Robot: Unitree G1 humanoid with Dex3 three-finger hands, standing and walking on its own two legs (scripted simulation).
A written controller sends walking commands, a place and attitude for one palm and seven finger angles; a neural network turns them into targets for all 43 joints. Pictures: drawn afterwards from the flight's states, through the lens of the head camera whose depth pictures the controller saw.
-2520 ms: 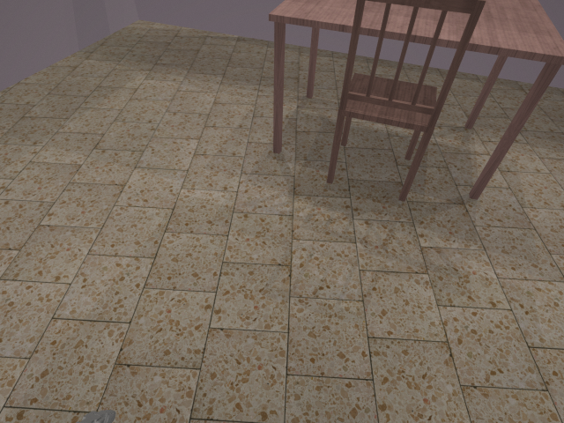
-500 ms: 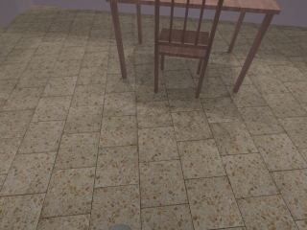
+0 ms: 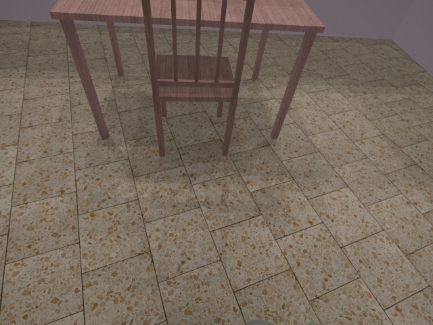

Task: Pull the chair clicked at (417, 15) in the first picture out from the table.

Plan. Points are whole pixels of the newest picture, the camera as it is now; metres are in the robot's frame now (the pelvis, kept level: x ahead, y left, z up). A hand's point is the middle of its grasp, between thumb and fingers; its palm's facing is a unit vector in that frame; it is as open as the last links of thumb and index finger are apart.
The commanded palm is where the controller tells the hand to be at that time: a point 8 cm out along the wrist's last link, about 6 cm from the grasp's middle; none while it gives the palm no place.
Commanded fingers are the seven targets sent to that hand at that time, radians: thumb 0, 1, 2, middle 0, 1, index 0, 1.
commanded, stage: walk to a spot facing it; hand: left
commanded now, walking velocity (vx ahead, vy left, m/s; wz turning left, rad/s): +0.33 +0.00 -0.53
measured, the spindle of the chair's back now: (197, 43) +1.14 +0.18 -0.06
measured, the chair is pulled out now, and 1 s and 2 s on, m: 0.00 0.00 0.00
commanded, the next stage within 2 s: turn to face it in 0.78 s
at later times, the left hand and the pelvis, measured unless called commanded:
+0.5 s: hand (199, 223) +0.38 +0.07 -0.17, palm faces -0.29 -0.94 -0.17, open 7.3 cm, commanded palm none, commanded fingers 0.00 0.90 0.90 -0.20 -0.30 -0.20 -0.30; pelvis +0.21 -0.07 -0.01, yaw -14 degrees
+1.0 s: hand (188, 211) +0.43 +0.10 -0.18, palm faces -0.25 -0.96 -0.13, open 7.4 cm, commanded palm none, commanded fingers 0.00 0.90 0.90 -0.20 -0.30 -0.20 -0.30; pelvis +0.42 -0.07 +0.00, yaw -19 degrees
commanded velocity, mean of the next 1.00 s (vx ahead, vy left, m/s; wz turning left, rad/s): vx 0.28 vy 0.00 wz -0.19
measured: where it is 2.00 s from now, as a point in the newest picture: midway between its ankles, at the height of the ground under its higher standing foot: (240, 276)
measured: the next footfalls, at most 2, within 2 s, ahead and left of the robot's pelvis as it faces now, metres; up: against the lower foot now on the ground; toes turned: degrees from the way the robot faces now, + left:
right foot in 0.42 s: +0.30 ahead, -0.16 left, +0.00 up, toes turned -21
left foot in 0.90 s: +0.52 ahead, +0.00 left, +0.00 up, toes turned -9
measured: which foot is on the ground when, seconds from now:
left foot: down 0.00-0.40, up 0.42-0.88, down 0.90-1.00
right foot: up 0.00-0.40, down 0.42-0.90, up 0.92-1.00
